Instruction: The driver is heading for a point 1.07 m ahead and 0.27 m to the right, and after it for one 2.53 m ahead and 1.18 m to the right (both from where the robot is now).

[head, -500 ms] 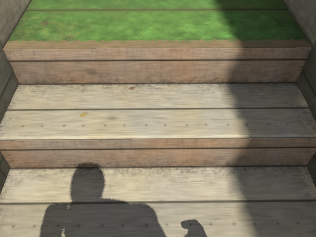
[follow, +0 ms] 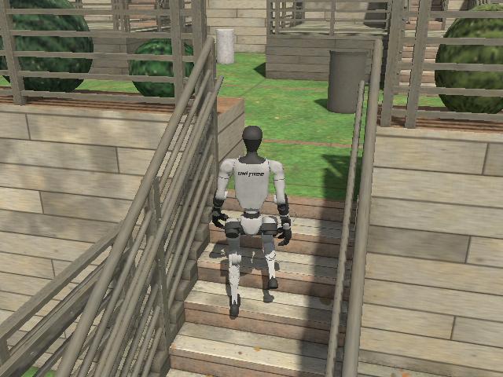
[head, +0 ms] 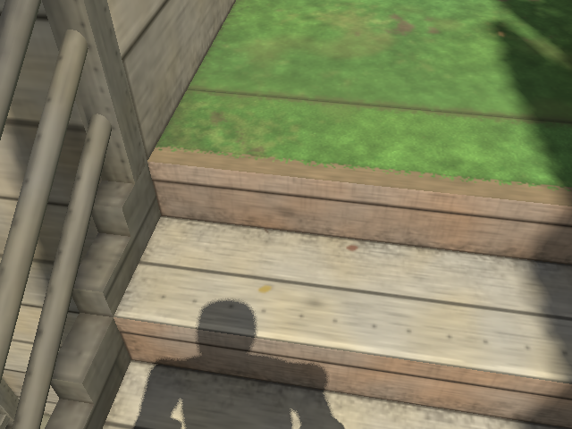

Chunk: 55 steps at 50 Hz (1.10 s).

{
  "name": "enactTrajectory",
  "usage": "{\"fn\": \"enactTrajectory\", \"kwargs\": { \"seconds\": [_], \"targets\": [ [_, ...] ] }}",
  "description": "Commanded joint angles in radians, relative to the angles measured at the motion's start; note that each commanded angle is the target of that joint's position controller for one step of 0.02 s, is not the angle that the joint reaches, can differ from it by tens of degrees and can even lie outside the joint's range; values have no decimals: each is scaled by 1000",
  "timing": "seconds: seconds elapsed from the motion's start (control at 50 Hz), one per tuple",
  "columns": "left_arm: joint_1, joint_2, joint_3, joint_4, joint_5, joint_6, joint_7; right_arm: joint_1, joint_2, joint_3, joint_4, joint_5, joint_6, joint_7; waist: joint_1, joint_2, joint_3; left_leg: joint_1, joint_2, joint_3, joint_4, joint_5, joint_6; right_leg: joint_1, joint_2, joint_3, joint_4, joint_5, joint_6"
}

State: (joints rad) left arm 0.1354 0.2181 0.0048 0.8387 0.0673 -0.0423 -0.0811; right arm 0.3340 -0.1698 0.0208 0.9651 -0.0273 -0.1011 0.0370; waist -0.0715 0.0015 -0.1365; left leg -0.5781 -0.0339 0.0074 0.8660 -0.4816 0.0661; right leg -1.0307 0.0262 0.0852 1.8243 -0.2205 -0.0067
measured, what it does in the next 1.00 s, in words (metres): climbs, turning right: right foot, then left foot 0.16 m higher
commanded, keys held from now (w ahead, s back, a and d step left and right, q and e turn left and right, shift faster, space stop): w+e+shift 0.44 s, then w+shift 0.26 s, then w+q+shift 0.30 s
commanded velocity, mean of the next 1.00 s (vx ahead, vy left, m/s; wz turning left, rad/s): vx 0.89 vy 0.00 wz -0.31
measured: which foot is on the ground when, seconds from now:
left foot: down 0.00-0.16, up 0.18-0.58, down 0.60-1.00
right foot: up 0.00-0.16, down 0.18-0.64, up 0.66-1.00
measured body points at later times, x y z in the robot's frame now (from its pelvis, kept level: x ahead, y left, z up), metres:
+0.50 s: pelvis +0.17 -0.09 +0.04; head +0.18 -0.13 +0.49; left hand +0.11 +0.14 -0.07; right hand +0.44 -0.28 +0.03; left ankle +0.27 +0.01 -0.41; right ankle +0.04 -0.11 -0.69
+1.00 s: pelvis +0.53 -0.23 +0.25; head +0.57 -0.23 +0.69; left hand +0.87 -0.30 +0.29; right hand +0.32 -0.37 +0.12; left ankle +0.43 -0.08 -0.49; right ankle +0.61 -0.38 -0.37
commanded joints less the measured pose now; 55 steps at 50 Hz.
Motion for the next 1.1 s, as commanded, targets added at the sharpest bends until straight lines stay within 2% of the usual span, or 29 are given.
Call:
{"fn": "enactTrajectory", "kwargs": {
  "seconds": [0.02, 0.04, 0.06, 0.08, 0.14, 0.18, 0.2, 0.22, 0.26, 0.3, 0.36, 0.42, 0.52, 0.56, 0.6, 0.62, 0.66, 0.68, 0.72, 0.78, 0.86, 0.92, 0.94, 0.98, 1.0, 1.02, 1.04, 1.06, 1.1],
  "targets": [
    [115, 172, 63, 27, 9, -9, -2, -318, -196, -27, -156, -14, -52, 10, 159, 114, 28, -28, 252, -216, -466, -10, 116, 196, -43, -42, -18, 78, -11],
    [202, 174, 78, 54, -12, -14, 0, -488, -241, -38, -227, -9, -52, 3, 226, 47, 7, -106, 207, -34, -531, 89, 21, 455, -45, -148, -213, 83, -2],
    [75, 127, 67, -79, -151, 21, 55, -271, -280, -95, -112, 4, -29, -54, 215, 47, 29, -51, 257, -77, -612, -110, 46, 451, -75, -192, -619, -14, -24],
    [62, 82, 51, -83, -165, 41, 77, -241, -271, -92, -90, -10, -6, -81, 207, 90, 67, -8, 236, -10, -572, -148, 47, 543, -65, -241, -751, -185, -34],
    [427, 56, 69, -11, -101, 53, 91, -319, -179, -96, -113, -37, 9, -100, 294, 193, 41, 242, 268, 90, -372, -31, 50, 705, -119, -210, -1057, -317, -116],
    [654, -36, 56, 118, -72, 23, 78, -529, -32, -52, -212, -17, 26, -58, 391, -196, 117, -55, 111, 151, 287, 58, 31, 934, -34, -139, -1262, -79, -189],
    [630, -115, 20, 113, -63, 5, 62, -638, 118, 6, -285, -26, 46, -40, 327, -274, 223, -409, 63, 24, 682, 83, 3, 924, -18, 113, -1206, -61, -215],
    [338, 78, 53, -51, -79, -12, 95, -318, 111, 10, -373, -63, 36, -11, 64, -595, 172, -508, -9, -45, 702, 130, -54, 869, -154, 845, -1662, -450, -287],
    [195, 145, 83, -121, -75, -24, 97, -319, -53, -20, -349, -106, 4, 8, 22, -149, 212, -464, 61, -60, 837, 214, -80, 704, -243, 922, -1744, -720, -343],
    [372, 147, 95, -48, -40, -66, 94, -536, -107, -32, -427, -73, 24, -16, 148, 108, 245, -483, 82, -44, 747, 204, -76, 749, -214, 728, -1683, -522, -270],
    [523, 23, 73, 34, -54, -58, 103, -517, -23, -14, -443, -24, 27, -13, 189, 15, 177, -615, 58, -3, 852, 224, -44, 996, -145, 590, -1586, -339, -266],
    [627, -16, 68, 46, -60, -78, 91, -635, 104, 22, -516, -46, 21, -1, 227, -95, 153, -930, 40, -20, 1217, 48, -4, 1151, -145, 609, -1505, -260, -349],
    [525, -1, 73, 28, -66, -74, 113, -858, 86, 52, -681, -10, 31, -23, 229, -37, 267, -581, 91, 164, 722, -69, -8, 772, -135, 378, -1872, 253, -299],
    [372, 7, 69, -13, -71, -78, 105, -614, 74, 22, -601, 18, 47, -53, 84, -168, 92, 70, -29, 276, 499, 5, 37, 594, -80, 175, -1744, 1295, -271],
    [277, 177, 121, -36, -86, -112, 90, -192, -65, -63, -477, 36, 65, -83, -108, -279, -166, 261, -39, 171, 410, -48, 57, 852, -159, 201, -1295, 1920, -238],
    [198, 213, 142, -48, -102, -133, 71, -28, -149, -102, -423, 22, 56, -86, -199, -158, -282, 491, -11, 55, 243, -63, 80, 798, -128, 166, -988, 1877, -198],
    [36, -10, 96, -175, -72, -171, 40, 94, -264, -152, -259, -2, 63, -87, -160, 426, -173, 589, 262, -861, -526, -399, 208, 268, 231, 126, -154, 179, -118],
    [125, -85, 63, -231, -15, -176, 37, -39, -143, -122, -256, 3, 50, -56, 1, 256, -77, 511, 289, -1013, -614, -559, 212, 119, 147, 206, 53, 157, -149],
    [41, -121, 25, -287, 10, -152, 38, -84, 33, -75, -166, 2, 22, -45, 75, 20, 112, 274, 312, -852, -599, -441, 283, -9, 103, 113, 390, 127, -173],
    [-120, -228, -36, -385, 2, -80, 75, 70, 29, -70, 3, -10, -32, -33, 124, -51, 266, 208, 268, -447, -543, -46, 175, -324, 62, 162, 626, -180, -193],
    [-417, -153, -58, -513, -28, -38, 109, 72, -69, -61, 13, -8, -62, -17, 118, -29, 380, -7, 159, -217, -776, 260, 152, -303, -48, -164, 379, -314, -133],
    [-376, -174, -106, -512, -96, -40, 78, 169, -103, -65, 12, 63, -54, -67, 104, -144, 128, -287, 67, -103, -955, 578, 163, 705, -68, -295, -455, 19, -96],
    [-264, -188, -84, -472, -126, -45, 94, 221, -163, -71, -18, 88, -71, -83, 128, -45, -63, -170, 127, -158, -848, 1303, 192, 978, 26, -323, -410, 23, -95],
    [42, -13, 6, -418, -70, 8, 104, 85, -416, -171, -119, 53, -86, -66, 332, 184, -255, 413, 210, -202, -410, 1958, 179, 871, 38, -169, -686, -305, -83],
    [95, 73, 44, -388, -70, -3, 102, -10, -367, -185, -165, 43, -93, -34, 361, 138, -288, 427, 187, -229, -160, 2009, 141, 918, 45, -167, -853, -229, -91],
    [131, 178, 90, -355, -55, -27, 105, -80, -257, -178, -219, 27, -107, -3, 332, 51, -277, 307, 78, -225, 206, 1466, 106, 967, -86, 101, -1091, -368, -118],
    [91, 230, 109, -269, -25, -41, 91, 7, -45, -151, -289, 73, -97, 3, 194, -229, -261, -156, -95, -219, 725, 469, 39, 1117, -417, 728, -1386, -278, -217],
    [72, 140, 97, -251, -18, -26, 86, 18, -47, -151, -305, 37, -72, -16, 162, -20, -230, -256, -41, -233, 1028, 410, 40, 1049, -473, 814, -1464, -398, -241],
    [29, -29, 54, -102, -53, -62, 77, -76, 82, -95, -364, -5, -35, -12, 78, 36, 78, -463, 29, -148, 1239, 452, 77, 857, -388, 450, -1420, -331, -204]
  ]
}}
